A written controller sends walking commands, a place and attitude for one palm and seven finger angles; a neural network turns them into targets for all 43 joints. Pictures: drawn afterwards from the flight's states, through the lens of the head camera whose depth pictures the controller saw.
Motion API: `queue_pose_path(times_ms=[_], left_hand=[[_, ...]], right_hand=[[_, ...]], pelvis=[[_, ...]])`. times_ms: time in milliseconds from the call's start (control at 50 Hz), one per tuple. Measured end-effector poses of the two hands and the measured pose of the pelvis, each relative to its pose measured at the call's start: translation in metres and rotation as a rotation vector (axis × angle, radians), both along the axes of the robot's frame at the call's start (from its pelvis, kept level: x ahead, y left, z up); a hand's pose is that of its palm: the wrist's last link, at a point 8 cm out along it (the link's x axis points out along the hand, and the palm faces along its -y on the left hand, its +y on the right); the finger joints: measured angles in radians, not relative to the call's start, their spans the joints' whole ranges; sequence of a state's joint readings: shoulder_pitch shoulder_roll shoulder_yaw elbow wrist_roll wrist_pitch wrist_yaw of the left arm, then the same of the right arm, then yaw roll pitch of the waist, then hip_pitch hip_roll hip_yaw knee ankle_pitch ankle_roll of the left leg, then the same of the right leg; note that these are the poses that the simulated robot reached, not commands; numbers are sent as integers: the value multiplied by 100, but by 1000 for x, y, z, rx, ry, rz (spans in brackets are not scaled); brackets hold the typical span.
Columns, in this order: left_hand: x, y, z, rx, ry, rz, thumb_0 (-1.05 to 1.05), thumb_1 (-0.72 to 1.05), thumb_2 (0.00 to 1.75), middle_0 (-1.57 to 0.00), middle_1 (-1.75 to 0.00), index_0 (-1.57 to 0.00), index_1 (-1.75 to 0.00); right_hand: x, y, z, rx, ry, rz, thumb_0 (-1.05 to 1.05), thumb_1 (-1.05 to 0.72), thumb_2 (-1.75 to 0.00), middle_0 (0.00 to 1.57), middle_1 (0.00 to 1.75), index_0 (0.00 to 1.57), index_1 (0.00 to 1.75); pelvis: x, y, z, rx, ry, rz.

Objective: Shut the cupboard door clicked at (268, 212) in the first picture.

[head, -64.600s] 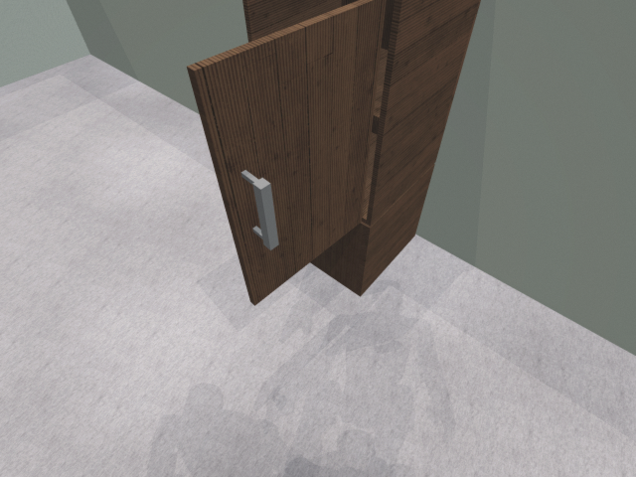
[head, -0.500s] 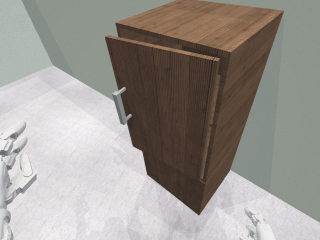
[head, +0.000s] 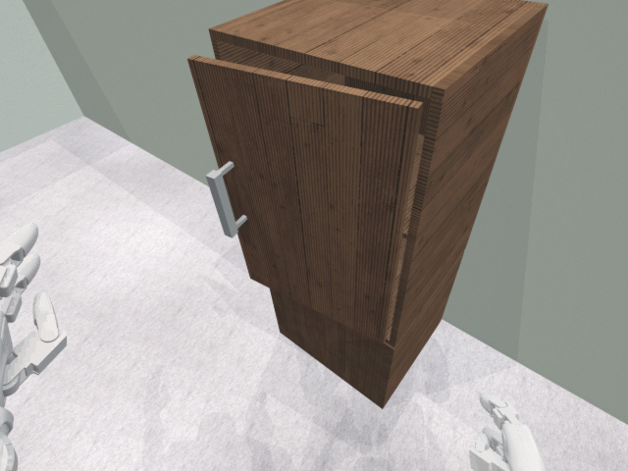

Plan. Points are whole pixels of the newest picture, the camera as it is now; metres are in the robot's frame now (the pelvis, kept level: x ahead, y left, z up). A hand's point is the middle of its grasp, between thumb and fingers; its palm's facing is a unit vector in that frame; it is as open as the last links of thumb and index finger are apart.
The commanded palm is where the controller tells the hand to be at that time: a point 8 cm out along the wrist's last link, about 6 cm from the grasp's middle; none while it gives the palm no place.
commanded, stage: step back with the hand held close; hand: left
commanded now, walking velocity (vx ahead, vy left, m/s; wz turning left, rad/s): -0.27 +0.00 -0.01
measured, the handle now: (229, 200) +0.62 +0.24 -0.02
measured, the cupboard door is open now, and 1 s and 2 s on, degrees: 8 8 8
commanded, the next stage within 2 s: stop stepping back and stand still in 0.92 s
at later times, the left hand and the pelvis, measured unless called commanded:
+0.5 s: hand out of the picture +0.12 +0.31 +0.16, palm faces +0.44 -0.76 -0.47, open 7.4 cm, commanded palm +0.05 +0.34 +0.18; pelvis -0.08 +0.04 -0.01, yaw +2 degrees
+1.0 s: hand out of the picture -0.01 +0.32 +0.18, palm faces +0.50 -0.75 -0.43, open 7.4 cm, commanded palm -0.07 +0.35 +0.18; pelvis -0.20 +0.04 -0.03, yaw +3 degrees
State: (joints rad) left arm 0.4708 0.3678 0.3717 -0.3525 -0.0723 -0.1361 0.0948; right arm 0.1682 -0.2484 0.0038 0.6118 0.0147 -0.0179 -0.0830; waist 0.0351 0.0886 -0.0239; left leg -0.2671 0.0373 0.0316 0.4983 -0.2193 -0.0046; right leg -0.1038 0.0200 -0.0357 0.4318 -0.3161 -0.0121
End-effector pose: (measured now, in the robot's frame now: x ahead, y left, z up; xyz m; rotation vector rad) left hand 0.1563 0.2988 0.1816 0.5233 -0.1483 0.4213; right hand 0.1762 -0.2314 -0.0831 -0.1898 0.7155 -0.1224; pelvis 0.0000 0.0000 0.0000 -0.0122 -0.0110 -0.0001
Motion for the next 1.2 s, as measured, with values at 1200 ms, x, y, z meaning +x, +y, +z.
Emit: queue_pose_path(times_ms=[1200], left_hand=[[-236,89,-9,-28,-217,-14,1,88,90,-22,-30,-22,-30]], right_hand=[[-257,75,8,-111,5,4,1,-90,-90,21,30,20,30]], pelvis=[[-239,76,-15,-21,-20,25]])
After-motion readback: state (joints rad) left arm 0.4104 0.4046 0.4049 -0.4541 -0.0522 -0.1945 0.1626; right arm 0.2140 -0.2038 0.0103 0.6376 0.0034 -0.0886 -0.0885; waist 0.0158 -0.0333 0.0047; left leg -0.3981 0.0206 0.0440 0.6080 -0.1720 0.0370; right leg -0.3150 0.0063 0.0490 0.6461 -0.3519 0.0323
